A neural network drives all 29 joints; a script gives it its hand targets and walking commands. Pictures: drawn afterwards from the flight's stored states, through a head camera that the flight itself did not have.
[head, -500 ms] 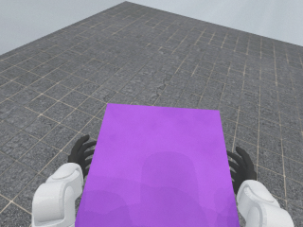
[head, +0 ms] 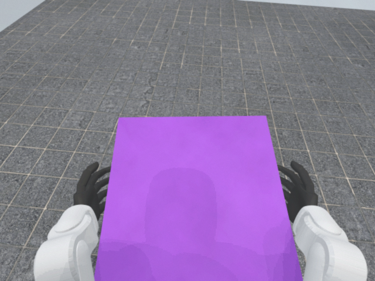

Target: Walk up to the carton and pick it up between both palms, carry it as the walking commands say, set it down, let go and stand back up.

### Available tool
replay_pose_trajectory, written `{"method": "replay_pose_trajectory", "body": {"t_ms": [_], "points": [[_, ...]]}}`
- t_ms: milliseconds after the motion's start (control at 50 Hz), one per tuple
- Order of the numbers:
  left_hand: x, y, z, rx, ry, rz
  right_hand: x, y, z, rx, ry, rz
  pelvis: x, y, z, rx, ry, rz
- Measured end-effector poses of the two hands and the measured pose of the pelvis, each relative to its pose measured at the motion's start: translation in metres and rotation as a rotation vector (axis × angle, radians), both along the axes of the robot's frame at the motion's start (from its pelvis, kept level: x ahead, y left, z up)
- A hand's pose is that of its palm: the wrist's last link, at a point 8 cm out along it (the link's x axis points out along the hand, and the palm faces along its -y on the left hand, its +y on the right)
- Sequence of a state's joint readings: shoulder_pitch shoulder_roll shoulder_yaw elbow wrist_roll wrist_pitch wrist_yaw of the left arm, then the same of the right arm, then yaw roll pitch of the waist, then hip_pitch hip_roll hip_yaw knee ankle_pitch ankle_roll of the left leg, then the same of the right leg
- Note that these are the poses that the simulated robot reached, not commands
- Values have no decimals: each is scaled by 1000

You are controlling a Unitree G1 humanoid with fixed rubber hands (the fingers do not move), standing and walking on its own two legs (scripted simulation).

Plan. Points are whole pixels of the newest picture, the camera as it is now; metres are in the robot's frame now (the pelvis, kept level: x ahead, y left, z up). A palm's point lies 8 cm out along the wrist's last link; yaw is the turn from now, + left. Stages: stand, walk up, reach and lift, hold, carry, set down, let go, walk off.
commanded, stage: carry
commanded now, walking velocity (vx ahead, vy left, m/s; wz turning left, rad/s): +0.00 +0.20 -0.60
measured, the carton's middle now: (193, 201) +0.27 +0.00 +0.03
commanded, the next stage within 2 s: none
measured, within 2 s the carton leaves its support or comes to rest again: neither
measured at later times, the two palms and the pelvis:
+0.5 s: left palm (99, 210) +0.22 +0.17 +0.08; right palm out of the picture +0.07 -0.17 +0.06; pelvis -0.05 +0.09 +0.00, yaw -19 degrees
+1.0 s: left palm (32, 215) +0.22 +0.29 +0.07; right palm out of the picture +0.02 -0.02 +0.11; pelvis -0.07 +0.24 +0.01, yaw -36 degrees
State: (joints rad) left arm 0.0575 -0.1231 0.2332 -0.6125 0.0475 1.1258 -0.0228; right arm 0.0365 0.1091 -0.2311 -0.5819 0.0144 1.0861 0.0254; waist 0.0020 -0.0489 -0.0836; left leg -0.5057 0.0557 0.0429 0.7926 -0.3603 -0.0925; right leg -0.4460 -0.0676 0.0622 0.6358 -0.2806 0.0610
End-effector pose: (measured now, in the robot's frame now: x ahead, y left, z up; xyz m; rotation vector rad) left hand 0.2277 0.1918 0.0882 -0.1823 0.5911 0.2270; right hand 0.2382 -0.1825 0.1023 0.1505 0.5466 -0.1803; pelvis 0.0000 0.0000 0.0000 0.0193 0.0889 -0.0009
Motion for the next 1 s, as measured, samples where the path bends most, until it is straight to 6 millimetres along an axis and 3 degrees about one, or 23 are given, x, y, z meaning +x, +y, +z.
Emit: {"method": "replay_pose_trajectory", "body": {"t_ms": [80, 180, 340, 420, 500, 560, 600, 740, 820, 900, 940, 1000], "points": [[-2, 30, -11, 22, 22, -54, -12, 30, -4, -21, 19, -26, -4, 27, -4, -11, 16, -45], [-14, 44, -22, 3, 132, -132, -51, 45, -11, -49, 136, -92, -11, 49, 7, -59, -20, -139], [3, 9, -3, 15, 18, -319, -111, 24, -3, -34, 29, -291, -39, 71, -4, -4, -26, -244], [9, -16, 4, 92, -2, -418, -140, 11, -23, 21, 18, -384, -45, 82, -13, -16, -15, -301], [-4, -20, -5, 108, 95, -455, -170, 14, -39, 46, 122, -420, -51, 94, -4, -17, -46, -329], [-18, -11, -15, 65, 144, -450, -186, 22, -33, 66, 157, -456, -60, 104, 3, 9, -61, -376], [-22, -6, -8, 41, 114, -447, -189, 30, -23, 65, 122, -469, -66, 113, 5, 16, -59, -389], [-12, 35, 12, 30, -16, -466, -180, 70, 4, 4, -6, -465, -76, 160, 4, 15, -10, -434], [-8, 71, -5, 33, 15, -493, -180, 108, -3, -21, 32, -472, -70, 194, -4, 13, -5, -469], [-16, 103, -25, 45, 138, -538, -197, 146, -13, -10, 155, -505, -66, 215, 5, -34, -16, -551], [-17, 109, -27, 18, 160, -555, -209, 157, -11, -21, 175, -535, -66, 224, 9, -54, -22, -577], [-12, 101, -18, -39, 117, -601, -223, 162, 6, -64, 133, -591, -72, 238, 11, -53, -28, -619]]}}
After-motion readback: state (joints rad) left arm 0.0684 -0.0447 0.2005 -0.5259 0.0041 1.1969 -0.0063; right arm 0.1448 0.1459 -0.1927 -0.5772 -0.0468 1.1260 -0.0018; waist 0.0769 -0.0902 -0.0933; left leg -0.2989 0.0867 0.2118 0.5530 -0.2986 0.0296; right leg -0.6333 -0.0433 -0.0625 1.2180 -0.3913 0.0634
